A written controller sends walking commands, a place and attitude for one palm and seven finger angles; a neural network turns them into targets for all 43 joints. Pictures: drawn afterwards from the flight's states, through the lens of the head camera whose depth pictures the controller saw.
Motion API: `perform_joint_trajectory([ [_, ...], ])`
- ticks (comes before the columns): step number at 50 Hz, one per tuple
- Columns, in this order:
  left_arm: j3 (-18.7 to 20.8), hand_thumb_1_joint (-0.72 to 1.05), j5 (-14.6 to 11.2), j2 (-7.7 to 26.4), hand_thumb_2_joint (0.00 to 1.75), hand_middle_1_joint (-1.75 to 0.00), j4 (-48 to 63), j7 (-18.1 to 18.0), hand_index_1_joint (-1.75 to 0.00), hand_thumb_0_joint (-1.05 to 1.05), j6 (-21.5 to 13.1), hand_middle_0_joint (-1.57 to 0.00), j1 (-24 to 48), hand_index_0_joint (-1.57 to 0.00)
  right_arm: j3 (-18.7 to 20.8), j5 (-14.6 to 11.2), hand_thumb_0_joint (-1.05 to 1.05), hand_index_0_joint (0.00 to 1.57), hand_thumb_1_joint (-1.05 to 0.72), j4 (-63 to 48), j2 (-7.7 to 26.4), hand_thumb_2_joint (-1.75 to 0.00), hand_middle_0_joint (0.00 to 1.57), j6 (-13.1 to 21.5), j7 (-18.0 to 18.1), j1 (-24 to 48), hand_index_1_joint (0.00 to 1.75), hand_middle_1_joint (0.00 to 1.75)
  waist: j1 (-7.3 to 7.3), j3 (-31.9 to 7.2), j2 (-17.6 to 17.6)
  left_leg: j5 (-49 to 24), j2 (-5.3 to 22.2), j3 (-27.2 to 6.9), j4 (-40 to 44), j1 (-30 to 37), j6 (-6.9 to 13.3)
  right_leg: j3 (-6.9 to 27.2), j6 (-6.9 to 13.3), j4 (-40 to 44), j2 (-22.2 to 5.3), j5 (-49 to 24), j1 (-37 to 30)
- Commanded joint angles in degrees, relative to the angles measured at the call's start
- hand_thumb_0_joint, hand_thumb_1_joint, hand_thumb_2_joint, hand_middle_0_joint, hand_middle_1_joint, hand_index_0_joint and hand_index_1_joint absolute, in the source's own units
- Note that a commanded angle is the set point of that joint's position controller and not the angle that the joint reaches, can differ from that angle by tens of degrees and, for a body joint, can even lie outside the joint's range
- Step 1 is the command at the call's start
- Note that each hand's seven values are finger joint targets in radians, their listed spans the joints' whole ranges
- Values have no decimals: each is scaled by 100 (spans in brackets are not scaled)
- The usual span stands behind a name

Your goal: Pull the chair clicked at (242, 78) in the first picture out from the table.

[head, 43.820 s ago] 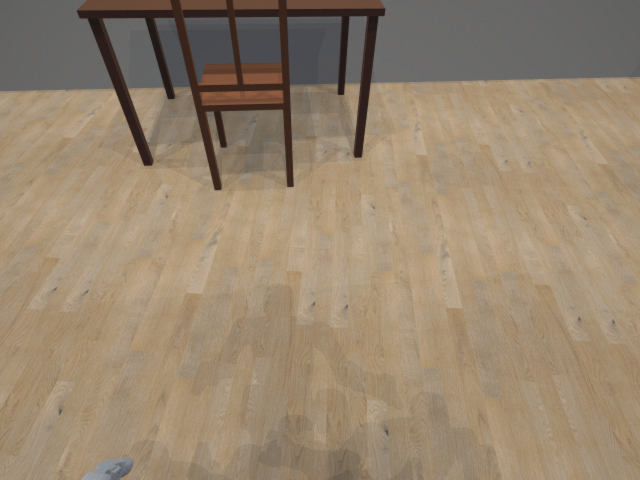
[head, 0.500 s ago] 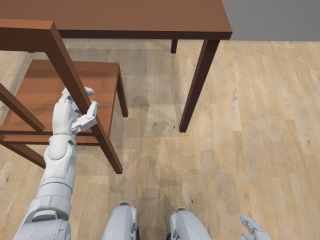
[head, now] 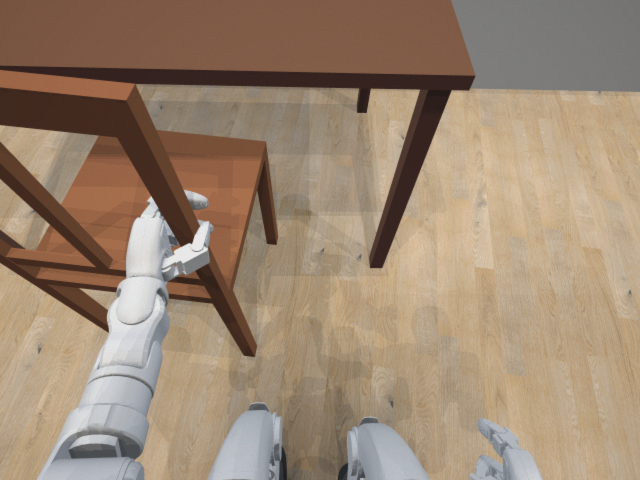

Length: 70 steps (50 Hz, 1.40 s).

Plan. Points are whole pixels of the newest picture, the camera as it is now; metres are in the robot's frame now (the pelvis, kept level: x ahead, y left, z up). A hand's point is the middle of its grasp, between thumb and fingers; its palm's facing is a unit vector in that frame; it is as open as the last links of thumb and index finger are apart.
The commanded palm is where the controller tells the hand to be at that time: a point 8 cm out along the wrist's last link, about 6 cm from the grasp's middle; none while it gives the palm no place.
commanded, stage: step backward, pulling the chair out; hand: left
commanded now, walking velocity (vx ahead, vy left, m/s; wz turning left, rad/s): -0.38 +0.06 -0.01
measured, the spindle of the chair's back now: (48, 208) +0.45 +0.36 +0.02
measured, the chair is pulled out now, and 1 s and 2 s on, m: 0.03 0.13 0.17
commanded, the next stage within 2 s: none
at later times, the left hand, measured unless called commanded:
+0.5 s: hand (192, 279) +0.34 +0.16 +0.03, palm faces +0.04 -1.00 -0.09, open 5.5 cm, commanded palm +0.32 +0.21 +0.02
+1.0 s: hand (196, 322) +0.29 +0.15 +0.03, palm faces +0.06 -0.98 -0.17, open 5.6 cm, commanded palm +0.28 +0.20 +0.03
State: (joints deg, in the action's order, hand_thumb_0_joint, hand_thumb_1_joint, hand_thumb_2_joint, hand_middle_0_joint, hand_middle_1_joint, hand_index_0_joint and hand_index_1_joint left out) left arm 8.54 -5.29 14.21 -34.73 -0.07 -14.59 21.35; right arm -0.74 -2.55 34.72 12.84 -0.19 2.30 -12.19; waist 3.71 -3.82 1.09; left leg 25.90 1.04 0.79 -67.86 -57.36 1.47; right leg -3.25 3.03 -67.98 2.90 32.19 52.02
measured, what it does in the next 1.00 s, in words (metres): rises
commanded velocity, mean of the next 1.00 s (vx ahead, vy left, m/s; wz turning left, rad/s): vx -0.38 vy -0.02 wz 0.03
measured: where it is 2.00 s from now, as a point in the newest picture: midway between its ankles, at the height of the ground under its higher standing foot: outside the picture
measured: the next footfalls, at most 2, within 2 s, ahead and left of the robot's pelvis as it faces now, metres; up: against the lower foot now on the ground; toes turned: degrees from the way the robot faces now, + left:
left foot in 1.62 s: +0.00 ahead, +0.11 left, +0.00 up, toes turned -3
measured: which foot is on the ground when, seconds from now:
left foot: down 0.00-1.00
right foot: down 0.00-1.00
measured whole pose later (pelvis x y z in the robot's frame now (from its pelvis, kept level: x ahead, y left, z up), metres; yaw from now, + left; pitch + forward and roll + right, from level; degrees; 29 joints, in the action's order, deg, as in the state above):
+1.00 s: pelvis -0.06 +0.01 +0.08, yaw -1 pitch +2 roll -2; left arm 1.7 -6.1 10.6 -60.6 -7.6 -12.3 24.9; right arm 1.2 -4.7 42.0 18.0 -2.5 7.6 -12.3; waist 3.9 4.6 3.0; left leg 6.8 1.7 1.7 -33.9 -29.4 2.0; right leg -1.7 1.2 -32.5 3.8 10.4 24.6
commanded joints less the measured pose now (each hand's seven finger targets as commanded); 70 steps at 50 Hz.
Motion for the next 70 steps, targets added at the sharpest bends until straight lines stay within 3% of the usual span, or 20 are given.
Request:
perform_joint_trajectory([
  [1, -307, 90, 362, 908, 90, -145, 459, -450, -145, 0, 512, -50, 818, -50, 182, -146, 0, 20, -90, -810, 897, -90, 20, -286, 315, -497, 30, 30, 53, -2336, 194, -1547, 172, -360, 1839, 2736, 145, 719, -321, 2251, -479, -2851, -1931],
  [3, -394, 90, 355, 900, 90, -145, 134, -564, -145, 0, 616, -50, 1193, -50, 124, -137, 0, 20, -90, -734, 910, -90, 20, -411, 384, -448, 30, 30, 91, -2007, 93, -1673, 205, -397, 2072, 2685, 149, 760, -433, 2483, -544, -3225, -2164],
  [7, -465, 90, 383, 849, 90, -145, -398, -708, -145, 0, 403, -50, 1768, -50, 133, -67, 0, 20, -90, -540, 936, -90, 20, -506, 448, -538, 30, 30, 70, -2122, 734, -3120, 376, -498, 2422, 3662, 104, 630, -518, 2792, -485, -3816, -2255],
  [10, -621, 90, 348, 660, 90, -145, -585, -658, -145, 0, 268, -50, 1928, -50, 186, -46, 0, 20, -90, -447, 936, -90, 20, -542, 454, -522, 30, 30, 1, -2251, 1236, -4093, 579, -712, 2656, 4453, 96, 496, -441, 2899, -322, -3396, -2104],
  [14, -734, 90, 244, 484, 90, -145, -647, -532, -145, 0, 117, -50, 1779, -50, 276, -13, 0, 20, -90, -473, 911, -90, 20, -550, 420, -353, 30, 30, -71, -2282, 1554, -4205, 809, -984, 3129, 4955, 129, 412, -362, 2948, -113, -2178, -1979],
  [20, -566, 90, 156, 555, 90, -145, -525, -421, -145, 0, -2, -50, 1285, -50, 354, 31, 0, 20, -90, -534, 949, -90, 20, -502, 386, -100, 30, 30, -152, -2095, 1438, -3489, 1089, -1179, 3800, 4885, 218, 421, -271, 2882, -31, -1180, -2188],
  [24, -545, 90, 163, 590, 90, -145, -573, -426, -145, 0, -49, -50, 1586, -50, 359, 61, 0, 20, -90, -447, 952, -90, 20, -428, 422, -26, 30, 30, -92, -1911, 1046, -3070, 1184, -1169, 3943, 4757, 281, 457, -282, 3017, -56, -1202, -2311],
  [29, -477, 90, 209, 708, 90, -145, -940, -479, -145, 0, -78, -50, 1949, -50, 375, 49, 0, 20, -90, -213, 980, -90, 20, -305, 479, -33, 30, 30, -41, -1729, 902, -2322, 1177, -1050, 4045, 4531, 283, 477, -296, 3265, -134, -1385, -2504],
  [34, -416, 90, 205, 902, 90, -145, -1292, -606, -145, 0, -116, -50, 2165, -50, 359, -42, 0, 20, -90, -14, 946, -90, 20, -150, 534, -30, 30, 30, -11, -1616, 451, -1433, 775, -609, 3693, 4143, 158, 760, -317, 3880, -407, -1901, -2714],
  [38, -493, 90, 222, 991, 90, -145, -1486, -722, -145, 0, -142, -50, 2284, -50, 314, -99, 0, 20, -90, 80, 831, -90, 20, -47, 508, -20, 30, 30, 30, -1445, -31, -867, 254, -129, 3116, 4351, -63, 1423, -272, 4750, -1064, -1476, -2504],
  [41, -502, 90, 258, 1082, 90, -145, -1567, -810, -145, 0, -100, -50, 2303, -50, 318, -124, 0, 20, -90, 152, 895, -90, 20, -21, 493, -7, 30, 30, 0, -1381, 42, -951, 83, -79, 3049, 4370, -127, 1573, -275, 4931, -1302, -1671, -2709],
  [45, -575, 90, 234, 997, 90, -145, -1478, -846, -145, 0, -28, -50, 2311, -50, 293, -162, 0, 20, -90, 129, 958, -90, 20, -25, 556, 52, 30, 30, -44, -1543, 218, -1926, 301, -323, 3426, 4387, -33, 1045, -517, 4519, -960, -2441, -2973],
  [48, -803, 90, 110, 763, 90, -145, -1458, -802, -145, 0, 10, -50, 2335, -50, 262, -235, 0, 20, -90, -12, 954, -90, 20, -19, 549, 142, 30, 30, -3, -1185, -19, -789, 457, -534, 3787, 4403, 84, 954, -480, 4748, -755, -835, -2626],
  [50, -818, 90, 79, 705, 90, -145, -1400, -786, -145, 0, -27, -50, 2231, -50, 261, -206, 0, 20, -90, 12, 1023, -90, 20, 46, 593, 113, 30, 30, -49, -1082, 442, -497, 576, -742, 4204, 4475, 136, 777, -364, 4653, -548, -442, -2535],
  [52, -886, 90, 64, 550, 90, -145, -1323, -754, -145, 0, -66, -50, 2127, -50, 260, -173, 0, 20, -90, 3, 1071, -90, 20, 96, 606, 125, 30, 30, -98, -1203, 1026, -234, 858, -1138, 4735, 4342, 220, 528, -291, 3934, -257, -708, -2751],
  [54, -805, 90, 54, 580, 90, -145, -1181, -731, -145, 0, -79, -50, 2149, -50, 285, -106, 0, 20, -90, -22, 1092, -90, 20, 136, 630, 191, 30, 30, -160, -1319, 1257, -364, 1083, -1474, 4981, 4411, 301, 480, -247, 3449, -123, -1021, -2861],
  [59, -726, 90, 150, 563, 90, -145, -1165, -604, -145, 0, -42, -50, 2089, -50, 332, 21, 0, 20, -90, 42, 1039, -90, 20, 248, 544, -20, 30, 30, -135, -1780, 1037, -2320, 1213, -1190, 4548, 5463, 277, 485, -275, 3412, -119, -1383, -2645],
  [62, -644, 90, 195, 573, 90, -145, -1190, -572, -145, 0, -7, -50, 2187, -50, 334, 62, 0, 20, -90, 35, 1001, -90, 20, 252, 507, 63, 30, 30, -160, -1539, 984, -1633, 1348, -1240, 4750, 5073, 328, 505, -252, 3290, -147, -1031, -2783],
  [66, -548, 90, 217, 653, 90, -145, -1279, -552, -145, 0, -1, -50, 2109, -50, 326, 58, 0, 20, -90, 60, 966, -90, 20, 302, 503, 71, 30, 30, -171, -1478, 667, -1496, 1171, -869, 4454, 4666, 268, 580, -245, 3692, -264, -1708, -3188],
  [70, -384, 90, 266, 905, 90, -145, -1360, -628, -145, 0, -24, -50, 2198, -50, 326, 46, 0, 20, -90, -2, 910, -90, 20, 310, 511, 227, 30, 30, -155, -1045, 470, -12, 858, -630, 4252, 3899, 137, 938, -168, 4154, -582, -590, -3049],
])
